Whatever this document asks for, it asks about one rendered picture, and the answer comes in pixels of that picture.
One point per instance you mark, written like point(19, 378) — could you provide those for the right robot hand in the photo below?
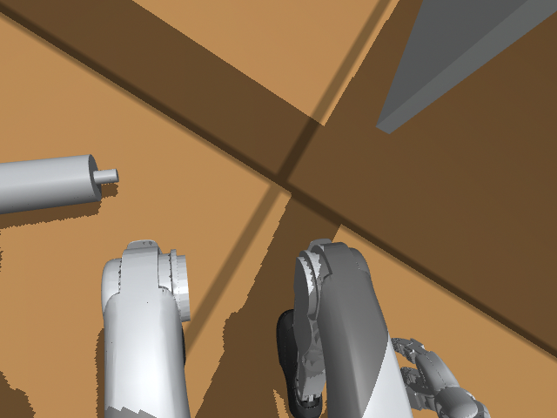
point(431, 376)

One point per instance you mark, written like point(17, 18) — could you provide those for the bottle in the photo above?
point(51, 182)

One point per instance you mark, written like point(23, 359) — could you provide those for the right robot arm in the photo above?
point(455, 402)

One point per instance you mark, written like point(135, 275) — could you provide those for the right robot foot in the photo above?
point(287, 355)

